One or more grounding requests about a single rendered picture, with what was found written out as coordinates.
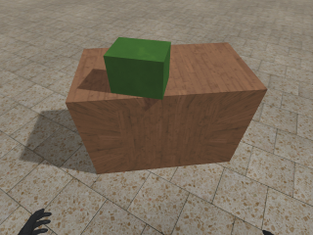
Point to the left robot hand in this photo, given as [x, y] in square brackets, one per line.
[32, 223]

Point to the carton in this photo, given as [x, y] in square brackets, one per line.
[138, 67]

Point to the pedestal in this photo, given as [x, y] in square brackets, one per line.
[209, 101]

